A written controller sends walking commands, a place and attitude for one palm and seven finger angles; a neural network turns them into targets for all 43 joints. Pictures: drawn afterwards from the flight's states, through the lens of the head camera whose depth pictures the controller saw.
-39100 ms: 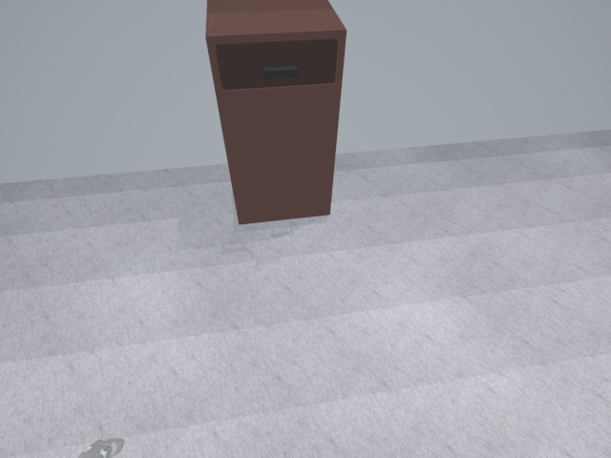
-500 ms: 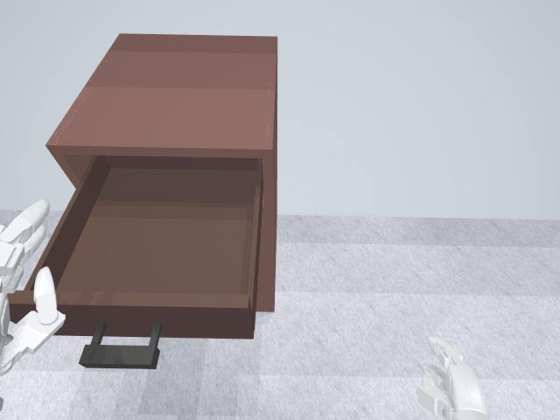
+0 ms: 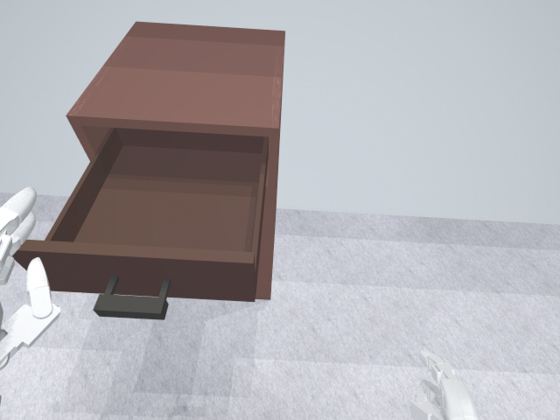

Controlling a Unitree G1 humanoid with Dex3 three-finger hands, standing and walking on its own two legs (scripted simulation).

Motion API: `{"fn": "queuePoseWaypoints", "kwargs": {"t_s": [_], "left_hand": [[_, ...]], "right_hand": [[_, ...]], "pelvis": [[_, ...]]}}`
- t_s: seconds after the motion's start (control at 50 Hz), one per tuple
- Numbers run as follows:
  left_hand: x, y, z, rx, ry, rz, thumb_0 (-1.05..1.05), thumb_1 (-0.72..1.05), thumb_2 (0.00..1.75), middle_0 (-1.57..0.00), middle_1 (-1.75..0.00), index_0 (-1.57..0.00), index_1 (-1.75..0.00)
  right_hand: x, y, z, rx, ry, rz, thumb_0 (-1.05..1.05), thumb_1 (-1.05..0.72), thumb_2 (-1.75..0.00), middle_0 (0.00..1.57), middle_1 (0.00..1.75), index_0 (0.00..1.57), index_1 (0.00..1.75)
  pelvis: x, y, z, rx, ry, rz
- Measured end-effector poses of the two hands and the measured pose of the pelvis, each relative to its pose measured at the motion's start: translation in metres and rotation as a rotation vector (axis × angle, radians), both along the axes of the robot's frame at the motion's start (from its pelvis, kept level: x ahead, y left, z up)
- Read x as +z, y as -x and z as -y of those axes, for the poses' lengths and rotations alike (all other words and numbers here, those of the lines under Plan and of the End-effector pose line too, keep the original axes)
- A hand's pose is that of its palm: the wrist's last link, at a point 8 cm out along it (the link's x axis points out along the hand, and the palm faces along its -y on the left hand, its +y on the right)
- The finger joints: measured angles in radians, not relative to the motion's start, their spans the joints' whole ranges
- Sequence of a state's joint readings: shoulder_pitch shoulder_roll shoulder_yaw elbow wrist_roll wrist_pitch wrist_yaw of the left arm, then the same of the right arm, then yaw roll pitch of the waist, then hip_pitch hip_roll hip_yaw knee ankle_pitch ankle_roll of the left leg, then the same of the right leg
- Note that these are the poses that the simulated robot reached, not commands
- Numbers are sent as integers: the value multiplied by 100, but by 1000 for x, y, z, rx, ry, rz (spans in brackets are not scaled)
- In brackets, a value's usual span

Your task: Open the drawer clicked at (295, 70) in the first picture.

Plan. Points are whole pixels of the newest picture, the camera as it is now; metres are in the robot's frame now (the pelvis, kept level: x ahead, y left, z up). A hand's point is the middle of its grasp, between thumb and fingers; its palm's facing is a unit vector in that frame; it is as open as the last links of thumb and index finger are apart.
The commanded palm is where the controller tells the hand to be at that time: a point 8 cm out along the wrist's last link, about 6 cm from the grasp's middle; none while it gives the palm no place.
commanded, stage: step back with the hand held close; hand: left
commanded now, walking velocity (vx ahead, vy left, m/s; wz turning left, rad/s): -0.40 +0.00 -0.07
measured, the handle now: (136, 294) +0.31 +0.25 -0.05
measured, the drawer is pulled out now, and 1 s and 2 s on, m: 0.30 0.30 0.30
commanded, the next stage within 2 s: stop stepping back and stand still in 0.46 s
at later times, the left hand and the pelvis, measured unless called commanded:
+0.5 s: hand out of the picture +0.08 +0.18 +0.16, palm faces +0.23 -0.83 -0.51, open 7.4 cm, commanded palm +0.02 +0.23 +0.18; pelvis -0.13 -0.04 +0.01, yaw -3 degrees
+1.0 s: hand out of the picture -0.04 +0.17 +0.16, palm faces +0.35 -0.83 -0.43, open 7.4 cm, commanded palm -0.10 +0.22 +0.18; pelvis -0.23 -0.06 +0.00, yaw +0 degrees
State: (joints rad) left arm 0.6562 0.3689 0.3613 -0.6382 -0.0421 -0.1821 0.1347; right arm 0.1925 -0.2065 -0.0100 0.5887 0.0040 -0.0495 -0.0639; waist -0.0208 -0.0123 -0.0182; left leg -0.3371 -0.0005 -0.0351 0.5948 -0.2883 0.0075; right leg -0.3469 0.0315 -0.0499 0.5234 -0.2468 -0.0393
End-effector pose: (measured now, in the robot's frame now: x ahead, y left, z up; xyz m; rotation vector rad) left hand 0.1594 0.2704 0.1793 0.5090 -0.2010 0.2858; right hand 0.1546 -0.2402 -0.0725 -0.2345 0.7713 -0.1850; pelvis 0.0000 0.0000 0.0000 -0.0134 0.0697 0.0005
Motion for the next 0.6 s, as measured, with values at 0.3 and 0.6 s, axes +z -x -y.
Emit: {"fn": "queuePoseWaypoints", "kwargs": {"t_s": [0.3, 0.6], "left_hand": [[14, 54, 43, -75, -70, 8, 1, 89, 89, -21, -31, -21, -30], [-4, 144, 46, -51, -40, -52, 1, 89, 89, -21, -31, -22, -30]], "right_hand": [[-6, 54, 3, 34, -106, 92, 1, -90, -90, 21, 30, 20, 30], [-1, 164, 58, -60, 42, -42, 1, -90, -90, 20, 30, 20, 30]], "pelvis": [[-3, 79, 27, -79, 8, 14], [1, 163, 40, -19, -22, -18]]}}
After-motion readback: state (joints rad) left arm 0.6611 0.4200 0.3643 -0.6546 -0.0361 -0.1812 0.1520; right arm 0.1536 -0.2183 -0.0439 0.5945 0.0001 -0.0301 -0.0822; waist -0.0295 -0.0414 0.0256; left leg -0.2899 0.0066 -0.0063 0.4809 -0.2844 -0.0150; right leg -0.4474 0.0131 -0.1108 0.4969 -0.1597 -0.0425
